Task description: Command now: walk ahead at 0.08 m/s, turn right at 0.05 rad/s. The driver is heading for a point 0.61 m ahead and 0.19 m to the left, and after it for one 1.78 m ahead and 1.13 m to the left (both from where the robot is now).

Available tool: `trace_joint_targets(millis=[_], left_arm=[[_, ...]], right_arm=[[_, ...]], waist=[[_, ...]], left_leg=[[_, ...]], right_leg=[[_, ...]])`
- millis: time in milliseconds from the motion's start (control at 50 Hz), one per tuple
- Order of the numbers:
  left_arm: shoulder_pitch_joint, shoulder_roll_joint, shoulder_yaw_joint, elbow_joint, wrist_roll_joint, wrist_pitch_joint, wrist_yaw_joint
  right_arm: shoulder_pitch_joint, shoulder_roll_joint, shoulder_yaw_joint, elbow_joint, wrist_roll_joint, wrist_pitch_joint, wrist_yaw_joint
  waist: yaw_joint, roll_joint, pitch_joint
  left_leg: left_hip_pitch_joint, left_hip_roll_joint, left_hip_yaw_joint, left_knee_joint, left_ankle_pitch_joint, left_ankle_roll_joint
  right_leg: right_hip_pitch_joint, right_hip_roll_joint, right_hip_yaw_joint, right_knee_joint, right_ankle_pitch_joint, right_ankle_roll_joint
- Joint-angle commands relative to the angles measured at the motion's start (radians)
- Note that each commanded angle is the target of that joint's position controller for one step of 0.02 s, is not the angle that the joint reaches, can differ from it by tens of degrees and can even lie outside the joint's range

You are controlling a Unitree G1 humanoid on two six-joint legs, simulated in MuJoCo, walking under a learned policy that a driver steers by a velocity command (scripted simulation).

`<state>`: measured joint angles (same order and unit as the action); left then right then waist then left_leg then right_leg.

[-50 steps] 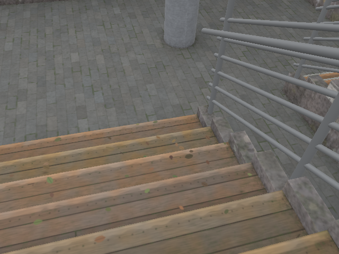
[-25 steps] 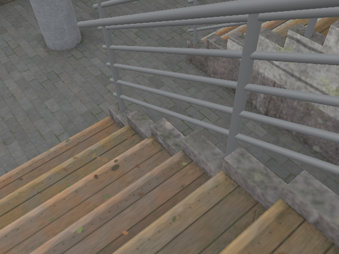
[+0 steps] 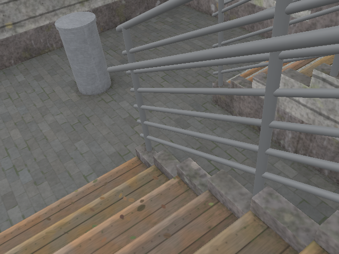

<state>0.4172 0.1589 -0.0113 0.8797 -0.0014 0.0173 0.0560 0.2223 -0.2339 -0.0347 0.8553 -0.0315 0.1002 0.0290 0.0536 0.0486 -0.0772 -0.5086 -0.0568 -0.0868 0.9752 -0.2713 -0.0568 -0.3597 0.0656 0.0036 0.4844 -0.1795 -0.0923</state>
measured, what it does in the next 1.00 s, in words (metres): goes down: left foot, then right foot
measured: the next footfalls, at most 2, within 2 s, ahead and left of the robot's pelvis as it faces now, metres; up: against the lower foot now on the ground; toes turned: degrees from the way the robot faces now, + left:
left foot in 0.12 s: +0.00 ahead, +0.09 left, +0.00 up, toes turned -1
right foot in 0.60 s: +0.28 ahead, -0.11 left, +0.00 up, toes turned -3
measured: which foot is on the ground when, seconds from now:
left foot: up 0.00-0.10, down 0.12-0.62, up 0.64-1.00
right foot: down 0.00-0.10, up 0.12-0.58, down 0.60-1.00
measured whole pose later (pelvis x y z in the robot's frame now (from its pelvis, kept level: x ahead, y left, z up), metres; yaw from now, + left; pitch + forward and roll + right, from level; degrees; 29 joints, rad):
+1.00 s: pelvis +0.35 -0.03 -0.03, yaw +10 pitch -1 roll -1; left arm 0.46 0.20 0.06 1.07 0.01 -0.13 0.03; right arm 0.16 -0.26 -0.08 0.87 -0.03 0.01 0.05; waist 0.03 0.02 0.05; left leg -0.60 0.04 -0.01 0.71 0.46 0.09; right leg -0.09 0.01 -0.23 0.68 -0.58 -0.05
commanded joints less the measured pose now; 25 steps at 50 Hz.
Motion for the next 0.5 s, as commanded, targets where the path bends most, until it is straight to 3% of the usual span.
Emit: trace_joint_targets(millis=[20, 60, 80, 100, 120, 140, 160, 180, 200, 220, 260, 300, 340, 380, 400, 440, 460, 500], left_arm=[[-0.015, 0.192, 0.064, -0.055, 0.004, 0.014, 0.000], [-0.032, 0.204, 0.085, -0.053, 0.005, 0.034, -0.001], [-0.072, 0.190, 0.089, -0.058, 0.003, 0.041, 0.002], [-0.084, 0.153, 0.094, -0.050, 0.012, 0.048, 0.008], [-0.079, 0.065, 0.086, -0.021, 0.003, 0.050, 0.014], [-0.172, -0.043, 0.052, -0.065, -0.007, 0.016, 0.009], [-0.262, 0.025, 0.077, -0.132, -0.024, -0.023, -0.019], [-0.345, 0.095, 0.091, -0.154, 0.003, -0.049, -0.039], [-0.337, 0.107, 0.095, -0.129, 0.022, -0.053, -0.057], [-0.287, 0.104, 0.097, -0.089, 0.029, -0.045, -0.070], [-0.237, 0.097, 0.103, -0.057, 0.037, -0.024, -0.103], [-0.259, 0.071, 0.089, -0.057, 0.035, -0.010, -0.108], [-0.315, 0.068, 0.077, -0.066, 0.033, -0.008, -0.097], [-0.413, 0.066, 0.066, -0.086, 0.028, -0.010, -0.086], [-0.499, 0.042, 0.050, -0.113, 0.027, -0.016, -0.090], [-0.604, 0.017, 0.032, -0.133, 0.016, -0.028, -0.093], [-0.617, 0.030, 0.035, -0.137, 0.010, -0.030, -0.098], [-0.651, 0.054, 0.034, -0.152, 0.008, -0.037, -0.098]], right_arm=[[0.106, -0.061, -0.006, -0.027, 0.011, -0.018, 0.008], [0.254, -0.068, -0.009, 0.012, 0.010, -0.024, 0.001], [0.364, -0.052, -0.004, 0.059, 0.003, -0.030, -0.016], [0.489, -0.018, 0.004, 0.117, 0.003, -0.039, -0.041], [0.488, 0.038, 0.024, 0.137, 0.024, -0.060, -0.056], [0.508, 0.094, 0.069, 0.114, 0.035, -0.070, -0.053], [0.510, -0.123, 0.003, 0.133, 0.000, -0.072, -0.059], [0.465, -0.162, -0.013, 0.132, -0.010, -0.089, -0.067], [0.389, -0.134, -0.005, 0.130, -0.015, -0.114, -0.065], [0.333, -0.095, 0.006, 0.127, -0.018, -0.133, -0.056], [0.291, -0.052, 0.022, 0.131, 0.005, -0.159, -0.041], [0.283, -0.052, 0.026, 0.142, 0.018, -0.165, -0.029], [0.308, -0.056, 0.025, 0.153, 0.023, -0.169, -0.028], [0.384, -0.033, 0.030, 0.178, 0.027, -0.170, -0.035], [0.405, -0.012, 0.034, 0.188, 0.036, -0.164, -0.039], [0.440, -0.016, 0.030, 0.192, 0.025, -0.168, -0.049], [0.454, -0.056, 0.018, 0.190, 0.014, -0.174, -0.051], [0.462, -0.073, 0.008, 0.193, 0.005, -0.172, -0.061]], waist=[[-0.060, -0.265, 0.094], [-0.110, -0.242, 0.125], [-0.154, -0.161, 0.125], [-0.195, -0.036, 0.159], [-0.179, 0.161, 0.191], [-0.187, 0.041, 0.242], [-0.177, 0.062, 0.261], [-0.152, 0.032, 0.325], [-0.110, 0.032, 0.297], [-0.076, 0.026, 0.257], [-0.025, 0.031, 0.182], [-0.006, 0.018, 0.204], [-0.031, 0.060, 0.237], [-0.093, 0.088, 0.258], [-0.129, 0.093, 0.268], [-0.184, 0.117, 0.297], [-0.196, 0.116, 0.283], [-0.218, 0.096, 0.273]], left_leg=[[0.259, -0.038, 0.146, -0.204, -0.155, 0.058], [0.414, -0.062, 0.236, -0.337, -0.199, 0.119], [0.501, -0.047, 0.263, -0.510, -0.160, 0.152], [0.610, -0.019, 0.237, -0.669, -0.211, 0.163], [0.676, 0.134, -0.004, -0.663, -0.331, 0.182], [0.705, 0.299, -0.240, -0.487, -0.442, 0.157], [0.658, 0.432, -0.616, -0.806, -0.811, 0.225], [0.590, 0.461, -0.637, -0.895, -0.807, 0.213], [0.525, 0.404, -0.526, -0.861, -0.649, 0.175], [0.438, 0.327, -0.408, -0.813, -0.509, 0.140], [0.265, 0.262, -0.315, -0.812, -0.448, 0.150], [0.146, 0.235, -0.267, -0.840, -0.400, 0.165], [0.130, 0.217, -0.208, -0.869, -0.305, 0.170], [0.222, 0.211, -0.159, -0.873, -0.178, 0.172], [0.232, 0.193, -0.112, -0.887, -0.092, 0.175], [0.341, 0.206, -0.101, -0.895, 0.026, 0.197], [0.433, 0.231, -0.110, -0.877, 0.074, 0.215], [0.573, 0.257, -0.110, -0.823, 0.266, 0.235]], right_leg=[[-0.190, -0.193, 0.280, -0.385, -0.694, -0.004], [-0.264, -0.188, 0.270, -0.396, -0.718, -0.009], [-0.260, -0.170, 0.254, -0.339, -0.669, 0.017], [-0.336, -0.086, 0.164, -0.107, -0.631, 0.045], [-0.534, 0.011, 0.044, 0.385, -0.531, 0.028], [-0.879, 0.081, 0.076, 0.703, -0.538, 0.007], [-1.076, 0.133, 0.166, 0.632, -0.383, 0.016], [-1.082, 0.077, 0.208, 0.644, -0.221, 0.030], [-0.981, 0.061, 0.199, 0.640, -0.092, 0.045], [-0.860, 0.069, 0.164, 0.667, -0.016, 0.059], [-0.657, 0.060, 0.099, 0.732, 0.086, 0.072], [-0.553, 0.016, 0.056, 0.731, 0.164, 0.080], [-0.487, -0.031, -0.001, 0.649, 0.252, 0.091], [-0.474, -0.061, -0.036, 0.523, 0.291, 0.098], [-0.409, -0.069, -0.061, 0.416, 0.315, 0.094], [-0.381, -0.071, -0.094, 0.261, 0.272, 0.088], [-0.387, -0.074, -0.084, 0.203, 0.250, 0.084], [-0.382, -0.062, -0.104, 0.094, 0.157, 0.078]])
